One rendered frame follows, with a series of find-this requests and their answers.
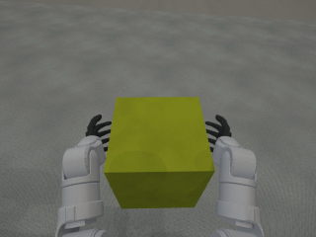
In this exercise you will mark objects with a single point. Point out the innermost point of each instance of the left robot forearm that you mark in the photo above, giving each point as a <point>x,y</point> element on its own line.
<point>81,202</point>

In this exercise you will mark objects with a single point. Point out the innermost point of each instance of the robot left hand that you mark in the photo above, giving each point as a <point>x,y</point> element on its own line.
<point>92,129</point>

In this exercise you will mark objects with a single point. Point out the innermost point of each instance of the robot right hand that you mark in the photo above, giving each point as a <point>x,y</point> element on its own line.
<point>223,129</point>

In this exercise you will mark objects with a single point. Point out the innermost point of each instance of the right robot forearm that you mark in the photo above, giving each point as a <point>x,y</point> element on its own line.
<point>237,200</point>

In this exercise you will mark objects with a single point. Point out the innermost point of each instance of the carton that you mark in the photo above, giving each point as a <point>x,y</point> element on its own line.
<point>158,154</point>

